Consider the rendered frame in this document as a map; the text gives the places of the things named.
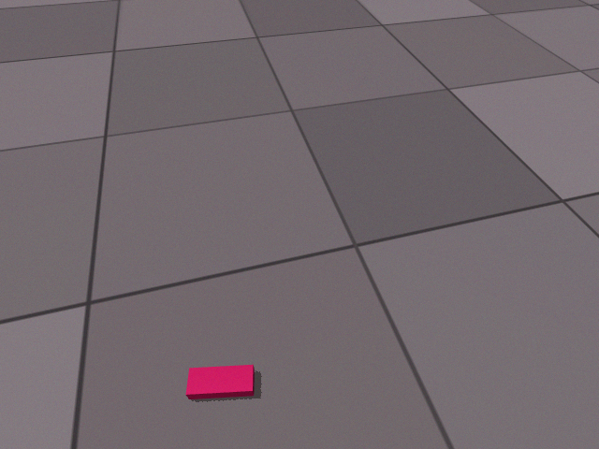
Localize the carton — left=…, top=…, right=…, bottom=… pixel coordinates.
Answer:
left=186, top=365, right=255, bottom=399

